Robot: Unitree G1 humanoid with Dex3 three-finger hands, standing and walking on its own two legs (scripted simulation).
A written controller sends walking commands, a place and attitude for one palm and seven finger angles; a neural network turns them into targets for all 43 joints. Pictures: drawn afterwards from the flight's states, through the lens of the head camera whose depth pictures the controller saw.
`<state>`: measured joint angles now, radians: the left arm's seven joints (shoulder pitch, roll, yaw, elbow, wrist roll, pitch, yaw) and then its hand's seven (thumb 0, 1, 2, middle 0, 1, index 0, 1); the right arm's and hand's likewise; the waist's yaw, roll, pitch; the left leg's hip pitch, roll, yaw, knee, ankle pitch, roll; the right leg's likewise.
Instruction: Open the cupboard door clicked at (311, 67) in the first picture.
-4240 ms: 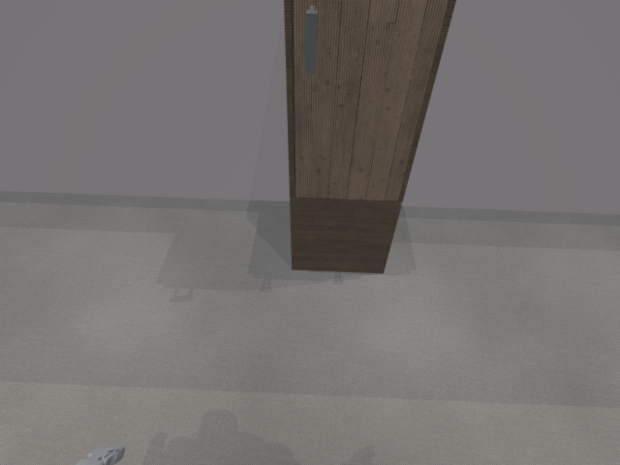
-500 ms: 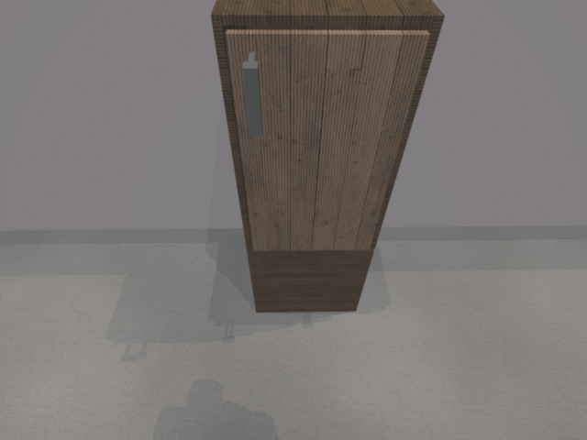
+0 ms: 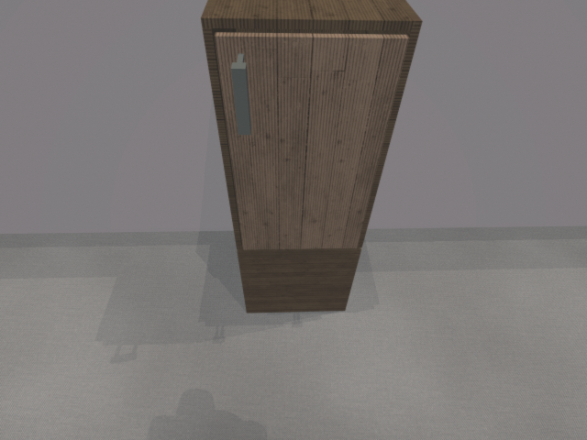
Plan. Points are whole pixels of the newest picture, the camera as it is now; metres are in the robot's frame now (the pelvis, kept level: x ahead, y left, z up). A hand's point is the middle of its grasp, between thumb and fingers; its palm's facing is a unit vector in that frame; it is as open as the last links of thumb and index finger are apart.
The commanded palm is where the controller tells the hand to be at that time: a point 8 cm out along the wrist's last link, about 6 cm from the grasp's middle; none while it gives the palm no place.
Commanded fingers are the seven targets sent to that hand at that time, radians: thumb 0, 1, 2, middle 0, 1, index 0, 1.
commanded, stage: look again from close up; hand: left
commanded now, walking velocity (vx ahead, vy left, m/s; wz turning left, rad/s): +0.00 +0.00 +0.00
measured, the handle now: (242, 94) +0.65 +0.13 +0.15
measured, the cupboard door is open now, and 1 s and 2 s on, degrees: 0 0 0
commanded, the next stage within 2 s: shuffle to correct the standing spot in 0.50 s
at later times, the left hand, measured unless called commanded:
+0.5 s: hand out of the picture +0.00 +0.18 -0.19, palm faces +0.05 -0.99 -0.16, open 7.4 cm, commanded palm none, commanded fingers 0.00 0.90 0.90 -0.20 -0.30 -0.20 -0.30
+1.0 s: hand out of the picture -0.09 +0.16 -0.18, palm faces +0.12 -0.98 -0.16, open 7.4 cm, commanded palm none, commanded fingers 0.00 0.90 0.90 -0.20 -0.30 -0.20 -0.30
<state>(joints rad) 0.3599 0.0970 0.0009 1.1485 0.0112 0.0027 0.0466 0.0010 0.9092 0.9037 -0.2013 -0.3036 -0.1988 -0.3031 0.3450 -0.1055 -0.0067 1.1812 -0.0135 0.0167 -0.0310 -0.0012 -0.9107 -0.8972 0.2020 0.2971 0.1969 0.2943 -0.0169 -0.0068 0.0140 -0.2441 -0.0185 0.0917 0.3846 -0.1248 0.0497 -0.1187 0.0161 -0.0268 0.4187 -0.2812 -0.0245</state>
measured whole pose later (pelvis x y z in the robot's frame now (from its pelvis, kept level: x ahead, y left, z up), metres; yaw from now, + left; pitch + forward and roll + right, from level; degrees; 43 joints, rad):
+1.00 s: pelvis +0.00 -0.01 +0.00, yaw +2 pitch +0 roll -1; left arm 0.50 0.16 0.04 1.06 0.04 0.00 0.03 0.00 0.91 0.90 -0.20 -0.30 -0.20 -0.30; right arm 0.34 -0.15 -0.03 1.05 -0.03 0.03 -0.01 0.00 -0.91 -0.90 0.20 0.30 0.20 0.29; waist 0.02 -0.04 -0.04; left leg -0.46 0.02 0.07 0.86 -0.38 0.05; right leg -0.14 0.02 -0.12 0.41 -0.28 -0.05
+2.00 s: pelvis +0.13 -0.13 -0.01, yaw +1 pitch -1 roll -1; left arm 0.36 0.10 0.02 1.08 0.02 0.00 0.04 0.00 0.91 0.90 -0.20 -0.30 -0.20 -0.30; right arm 0.19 -0.13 -0.01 1.01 -0.01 0.00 -0.04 0.00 -0.93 -0.90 0.20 0.30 0.19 0.29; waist 0.04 -0.03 0.02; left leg -0.29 0.02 0.10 0.53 -0.21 0.05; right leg -0.17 0.05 -0.15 0.47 -0.29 -0.08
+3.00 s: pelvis +0.13 -0.05 +0.00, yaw -1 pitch +0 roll -1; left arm 0.30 0.15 -0.01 1.09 0.02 0.01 0.04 0.00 0.91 0.90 -0.20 -0.30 -0.20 -0.30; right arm 0.29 -0.15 0.02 1.08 -0.02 -0.02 -0.02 0.01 -0.92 -0.90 0.20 0.30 0.20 0.29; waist 0.00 -0.03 0.03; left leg -0.20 -0.08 0.11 0.43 -0.24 0.12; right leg -0.19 -0.06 -0.06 0.44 -0.26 0.04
